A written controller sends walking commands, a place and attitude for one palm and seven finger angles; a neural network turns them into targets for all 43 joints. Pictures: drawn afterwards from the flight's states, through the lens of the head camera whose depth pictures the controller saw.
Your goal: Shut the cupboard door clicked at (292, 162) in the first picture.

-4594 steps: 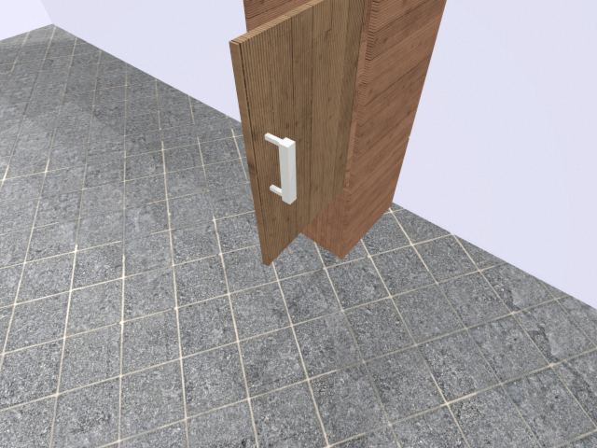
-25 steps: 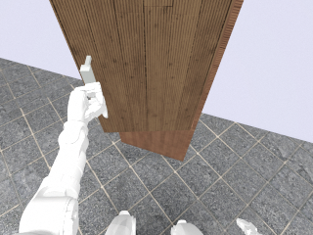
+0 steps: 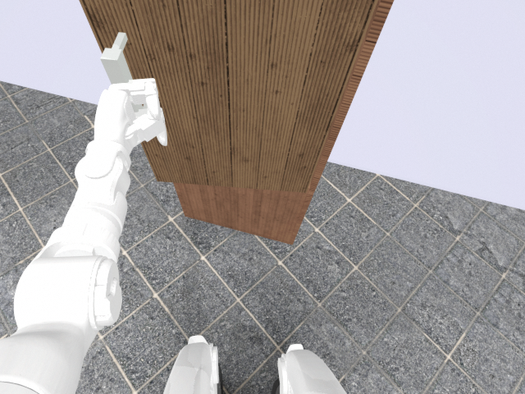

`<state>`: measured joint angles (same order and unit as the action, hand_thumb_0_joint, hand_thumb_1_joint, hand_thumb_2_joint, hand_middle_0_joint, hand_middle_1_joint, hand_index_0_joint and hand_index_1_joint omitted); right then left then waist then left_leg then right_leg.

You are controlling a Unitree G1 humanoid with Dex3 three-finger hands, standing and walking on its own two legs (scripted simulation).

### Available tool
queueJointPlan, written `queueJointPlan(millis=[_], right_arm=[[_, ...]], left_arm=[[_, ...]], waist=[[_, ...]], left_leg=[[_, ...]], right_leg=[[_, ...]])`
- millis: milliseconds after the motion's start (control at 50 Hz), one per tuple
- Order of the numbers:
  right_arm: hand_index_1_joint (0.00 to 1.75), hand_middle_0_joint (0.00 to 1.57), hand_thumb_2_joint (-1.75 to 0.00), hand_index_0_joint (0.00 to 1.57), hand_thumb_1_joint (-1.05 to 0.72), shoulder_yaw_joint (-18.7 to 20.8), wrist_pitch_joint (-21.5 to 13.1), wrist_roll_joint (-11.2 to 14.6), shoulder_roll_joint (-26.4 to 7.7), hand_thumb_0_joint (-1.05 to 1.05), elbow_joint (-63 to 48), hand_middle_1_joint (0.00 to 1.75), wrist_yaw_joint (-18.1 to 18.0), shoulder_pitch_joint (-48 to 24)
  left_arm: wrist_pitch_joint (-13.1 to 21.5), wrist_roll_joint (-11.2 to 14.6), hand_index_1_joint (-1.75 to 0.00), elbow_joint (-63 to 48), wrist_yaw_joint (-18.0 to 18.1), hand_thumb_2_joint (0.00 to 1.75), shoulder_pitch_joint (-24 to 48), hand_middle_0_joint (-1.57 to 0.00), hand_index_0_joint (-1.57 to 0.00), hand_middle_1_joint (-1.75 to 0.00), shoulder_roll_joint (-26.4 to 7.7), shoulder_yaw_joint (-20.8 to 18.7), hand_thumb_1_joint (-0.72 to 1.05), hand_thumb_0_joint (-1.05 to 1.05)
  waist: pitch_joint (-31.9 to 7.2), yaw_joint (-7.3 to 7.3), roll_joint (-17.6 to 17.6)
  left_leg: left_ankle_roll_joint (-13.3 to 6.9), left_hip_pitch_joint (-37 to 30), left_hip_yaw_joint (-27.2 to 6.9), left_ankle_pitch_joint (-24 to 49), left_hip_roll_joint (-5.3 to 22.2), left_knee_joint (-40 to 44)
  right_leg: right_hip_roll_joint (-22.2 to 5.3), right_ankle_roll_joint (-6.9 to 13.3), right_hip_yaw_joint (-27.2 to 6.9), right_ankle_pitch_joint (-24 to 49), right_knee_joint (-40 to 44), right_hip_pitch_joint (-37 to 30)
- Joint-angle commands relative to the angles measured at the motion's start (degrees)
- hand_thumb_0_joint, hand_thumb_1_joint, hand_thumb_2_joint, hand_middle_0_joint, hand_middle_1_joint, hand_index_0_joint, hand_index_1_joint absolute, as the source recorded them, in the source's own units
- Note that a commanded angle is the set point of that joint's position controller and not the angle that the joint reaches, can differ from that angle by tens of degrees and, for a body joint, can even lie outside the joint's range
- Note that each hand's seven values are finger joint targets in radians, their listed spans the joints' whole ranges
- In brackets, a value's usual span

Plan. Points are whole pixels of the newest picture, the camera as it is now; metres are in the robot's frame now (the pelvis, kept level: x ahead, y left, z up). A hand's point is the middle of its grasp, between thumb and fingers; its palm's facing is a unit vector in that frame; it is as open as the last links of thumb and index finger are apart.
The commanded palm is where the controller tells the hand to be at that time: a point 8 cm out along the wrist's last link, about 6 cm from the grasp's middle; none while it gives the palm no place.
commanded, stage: push the door shut along its arc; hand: left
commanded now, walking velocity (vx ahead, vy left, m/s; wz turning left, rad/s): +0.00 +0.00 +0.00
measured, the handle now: (132, 87) +0.58 +0.18 +0.08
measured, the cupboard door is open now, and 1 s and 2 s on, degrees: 12 0 0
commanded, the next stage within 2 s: pull the fist back off the door in 1.08 s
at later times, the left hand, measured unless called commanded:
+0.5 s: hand (187, 89) +0.56 +0.09 +0.09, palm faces -0.25 -0.97 -0.03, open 3.1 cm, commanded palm +0.56 +0.13 +0.09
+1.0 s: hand (194, 73) +0.60 +0.08 +0.09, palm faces -0.34 -0.94 -0.02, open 3.1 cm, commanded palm +0.62 +0.08 +0.09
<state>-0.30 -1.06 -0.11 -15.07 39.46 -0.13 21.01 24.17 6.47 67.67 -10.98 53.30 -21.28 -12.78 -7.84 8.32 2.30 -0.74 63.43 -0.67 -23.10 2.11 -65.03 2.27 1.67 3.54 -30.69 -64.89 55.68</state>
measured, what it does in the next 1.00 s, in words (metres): stands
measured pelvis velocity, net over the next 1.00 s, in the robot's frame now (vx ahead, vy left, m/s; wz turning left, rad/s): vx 0.00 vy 0.00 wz -0.05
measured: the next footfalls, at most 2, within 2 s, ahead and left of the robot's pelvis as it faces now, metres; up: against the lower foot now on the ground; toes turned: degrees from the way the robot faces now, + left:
none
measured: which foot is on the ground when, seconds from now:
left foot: down 0.00-1.00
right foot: down 0.00-1.00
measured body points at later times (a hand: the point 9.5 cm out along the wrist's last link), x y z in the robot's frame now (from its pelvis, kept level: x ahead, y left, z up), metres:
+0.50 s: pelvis +0.01 +0.00 -0.02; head +0.15 +0.01 +0.41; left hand +0.57 +0.14 +0.09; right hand -0.02 -0.26 -0.13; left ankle +0.07 +0.11 -0.64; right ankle +0.00 -0.11 -0.64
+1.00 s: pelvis +0.00 +0.00 -0.03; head +0.19 +0.03 +0.38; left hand +0.61 +0.13 +0.10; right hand -0.05 -0.26 -0.13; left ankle +0.07 +0.11 -0.64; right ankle +0.00 -0.11 -0.64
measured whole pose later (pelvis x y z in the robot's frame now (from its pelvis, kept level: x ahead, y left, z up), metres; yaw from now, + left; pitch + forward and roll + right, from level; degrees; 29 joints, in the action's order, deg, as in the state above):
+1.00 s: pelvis +0.00 +0.00 -0.03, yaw -3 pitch +30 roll -6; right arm -1.9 -4.1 -1.8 -15.1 39.9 0.5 22.9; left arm 13.1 0.5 78.1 -20.5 80.0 -33.8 -13.1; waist -7.1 15.9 3.4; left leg -0.9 78.6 -2.5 -26.0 3.9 -74.0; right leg 4.2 1.9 4.9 -32.5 -71.6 69.6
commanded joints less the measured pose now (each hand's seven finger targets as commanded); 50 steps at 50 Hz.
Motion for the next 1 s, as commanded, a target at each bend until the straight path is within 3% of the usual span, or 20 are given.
queueJointPlan(millis=[0,60,160,280,300,320,340,360,400,520,540,560,640,660,700,740,800,860,920,980], right_arm=[[0.3,0.2,-0.9,0.2,-0.9,3.6,-2.0,-0.2,-10.2,0.0,-3.5,0.3,-0.3,8.4],[0.3,0.2,-0.9,0.2,-0.9,3.6,-1.9,-0.2,-10.2,0.0,-3.3,0.3,0.1,8.7],[0.3,0.2,-0.9,0.2,-0.9,3.2,-1.7,-0.1,-10.7,0.0,-3.4,0.3,0.1,9.9],[0.3,0.2,-0.9,0.2,-0.9,2.8,-1.7,-0.2,-10.7,0.0,-3.6,0.3,0.6,11.2],[0.3,0.2,-0.9,0.2,-0.9,2.7,-1.6,-0.3,-10.7,0.0,-3.7,0.3,0.5,11.6],[0.3,0.2,-0.9,0.2,-0.9,2.7,-1.6,-0.2,-10.6,0.0,-3.7,0.3,0.6,11.4],[0.3,0.2,-0.9,0.2,-0.9,2.7,-1.5,-0.2,-10.6,0.0,-3.5,0.3,0.7,11.9],[0.3,0.2,-0.9,0.2,-0.9,2.7,-1.5,-0.2,-10.5,0.0,-3.7,0.3,0.8,12.0],[0.3,0.2,-0.9,0.2,-0.9,2.7,-1.5,-0.3,-10.8,0.0,-3.7,0.3,0.8,12.5],[0.3,0.2,-0.9,0.2,-0.9,2.6,-1.4,-0.4,-10.9,0.0,-3.4,0.3,0.7,13.9],[0.3,0.2,-0.9,0.2,-0.9,2.7,-1.4,-0.5,-10.7,0.0,-3.5,0.3,0.8,13.9],[0.3,0.2,-0.9,0.2,-0.9,2.8,-1.3,-0.5,-10.9,0.0,-3.4,0.3,0.8,14.3],[0.3,0.2,-0.9,0.2,-0.9,2.9,-1.3,-0.7,-10.9,0.0,-3.0,0.3,0.7,14.7],[0.3,0.2,-0.9,0.2,-0.9,2.9,-1.4,-0.6,-11.2,0.0,-2.8,0.3,0.5,15.0],[0.3,0.2,-0.9,0.2,-0.9,2.8,-1.6,-0.8,-11.0,0.0,-2.1,0.3,0.5,15.2],[0.3,0.2,-0.9,0.2,-0.9,2.6,-1.9,-0.9,-11.2,0.0,-1.5,0.3,0.4,15.3],[0.3,0.2,-0.9,0.2,-0.9,2.5,-2.7,-1.2,-11.3,0.0,-0.8,0.3,0.2,15.6],[0.3,0.2,-0.9,0.2,-0.9,2.6,-3.3,-1.4,-11.6,0.0,-0.5,0.3,0.1,15.8],[0.3,0.2,-0.9,0.2,-0.9,2.7,-3.8,-1.5,-11.7,0.0,0.0,0.3,0.1,15.9],[0.3,0.2,-0.9,0.2,-0.9,2.3,-3.9,-1.8,-11.8,0.0,0.7,0.3,-0.1,16.0]], left_arm=[[3.1,-0.8,-1.5,-11.9,-1.8,0.9,34.6,-1.3,-1.3,-1.5,-9.1,0.1,0.9,0.0],[2.3,-1.0,-1.5,-11.0,-2.5,0.9,36.0,-1.3,-1.3,-1.5,-7.8,1.4,0.9,0.0],[0.6,-0.7,-1.5,-8.5,-3.4,0.9,38.1,-1.3,-1.3,-1.5,-12.9,-2.3,0.9,0.0],[-0.2,-1.8,-1.5,-7.6,-4.3,0.9,40.6,-1.3,-1.3,-1.5,-17.3,-4.9,0.9,0.0],[0.0,-2.1,-1.5,-7.2,-4.6,0.9,40.6,-1.3,-1.3,-1.5,-18.3,-5.4,0.9,0.0],[-0.2,-2.3,-1.5,-7.2,-4.8,0.9,41.7,-1.3,-1.3,-1.5,-17.5,-4.4,0.9,0.0],[-0.4,-2.6,-1.5,-6.5,-5.0,0.9,41.7,-1.3,-1.3,-1.5,-18.6,-5.2,0.9,0.0],[-0.7,-2.7,-1.5,-6.8,-5.3,0.9,42.2,-1.3,-1.3,-1.5,-17.4,-4.0,0.9,0.0],[-1.4,-2.7,-1.5,-5.3,-5.8,0.9,43.0,-1.3,-1.3,-1.5,-18.5,-5.0,0.9,0.0],[-3.1,-3.1,-1.5,-5.6,-7.4,0.9,44.9,-1.3,-1.3,-1.5,-21.9,-6.7,0.9,0.0],[-3.6,-3.2,-1.5,-5.5,-7.8,0.9,44.9,-1.3,-1.3,-1.5,-19.8,-5.1,0.9,0.0],[-3.7,-3.3,-1.5,-6.0,-7.8,0.9,45.0,-1.3,-1.3,-1.5,-21.3,-6.3,0.9,0.0],[-5.2,-3.6,-1.5,-4.3,-8.8,0.9,45.6,-1.3,-1.3,-1.5,-19.8,-4.9,0.9,0.0],[-5.3,-3.5,-1.5,-4.6,-8.9,0.9,47.8,-1.3,-1.3,-1.5,-20.7,-5.1,0.9,0.0],[-5.6,-3.8,-1.5,-3.9,-8.8,0.9,51.4,-1.3,-1.3,-1.5,-18.1,-2.9,0.9,0.0],[-6.1,-4.2,-1.5,-2.2,-8.9,0.9,53.0,-1.3,-1.3,-1.5,-17.9,-2.2,0.9,0.0],[-6.3,-4.1,-1.5,-2.1,-9.1,0.9,56.7,-1.3,-1.3,-1.5,-17.6,-1.8,0.9,0.0],[-6.5,-4.4,-1.5,-2.9,-9.8,0.9,58.7,-1.3,-1.3,-1.5,-18.6,-1.9,0.9,0.0],[-6.9,-4.7,-1.5,-3.7,-10.4,0.9,60.9,-1.3,-1.3,-1.5,-16.8,-0.3,0.9,0.0],[-8.6,-5.7,-1.5,-1.6,-9.9,0.9,63.1,-1.3,-1.3,-1.5,-16.2,0.6,0.9,0.0]], waist=[[-27.2,4.49,6.0],[-27.5,5.3,6.8],[-27.4,5.65,4.7],[-28.1,6.26,4.9],[-28.8,5.83,6.3],[-29.0,6.58,6.2],[-29.0,6.35,6.7],[-29.3,6.67,7.6],[-28.7,7.29,6.5],[-32.6,7.05,7.6],[-32.2,7.44,8.3],[-32.7,7.11,8.1],[-32.1,8.07,7.3],[-30.9,8.84,6.5],[-28.9,10.3,8.0],[-28.4,10.82,9.0],[-28.8,12.02,10.0],[-32.5,11.97,12.1],[-33.9,12.37,14.8],[-32.0,13.44,15.3]], left_leg=[[-1.4,-30.8,-5.2,9.2,-0.3,5.1],[-1.3,-31.3,-5.3,9.4,0.0,4.4],[-1.8,-26.8,-4.6,10.0,-0.1,3.3],[-2.2,-24.0,-3.9,12.2,0.0,1.3],[-2.1,-24.1,-4.0,13.1,0.0,1.0],[-2.2,-23.8,-3.8,13.2,0.0,0.5],[-2.1,-23.9,-3.9,13.7,0.1,0.3],[-2.1,-24.4,-4.0,14.2,0.1,0.3],[-2.3,-23.6,-4.0,14.1,0.1,-0.2],[-2.4,-23.1,-3.6,17.5,0.2,-1.7],[-2.4,-23.3,-3.4,17.9,0.0,-1.8],[-2.3,-23.6,-3.5,18.0,0.2,-1.8],[-2.5,-23.0,-3.4,18.3,0.0,-2.4],[-2.6,-22.2,-3.4,17.4,0.3,-2.6],[-2.8,-23.0,-3.9,16.7,0.2,-2.9],[-2.5,-23.3,-4.5,15.5,0.4,-3.3],[-2.9,-23.3,-4.6,15.9,0.5,-4.4],[-2.8,-25.2,-5.0,18.2,0.6,-5.4],[-2.5,-28.6,-5.9,19.5,0.9,-5.6],[-2.5,-27.0,-6.3,16.8,1.0,-6.0]], right_leg=[[0.7,0.1,-2.7,11.5,10.1,3.2],[0.8,0.1,-2.5,11.3,10.0,4.9],[1.2,0.0,-3.1,12.5,9.8,2.2],[1.4,-0.2,-3.6,15.2,8.8,1.4],[1.5,0.1,-3.6,15.7,8.2,1.4],[1.5,-0.1,-3.7,16.2,8.2,1.8],[1.6,-0.1,-3.7,16.4,8.0,1.9],[1.7,0.0,-3.5,16.6,7.9,2.5],[1.8,0.0,-3.4,16.5,7.8,2.8],[2.0,-0.1,-3.7,20.6,6.6,0.9],[2.0,-0.2,-3.7,21.3,6.7,1.3],[2.1,-0.2,-3.5,21.2,6.7,1.2],[2.3,-0.2,-3.2,21.5,6.7,2.1],[2.3,-0.3,-3.3,20.8,6.8,3.2],[2.4,-0.1,-3.0,18.9,6.9,6.4],[2.6,0.1,-2.5,16.5,6.7,8.8],[2.6,0.2,-2.3,15.9,6.1,10.9],[2.8,0.4,-2.0,16.6,5.0,11.8],[2.9,0.6,-1.3,15.9,4.3,15.0],[2.9,0.7,-0.8,13.9,4.1,17.0]])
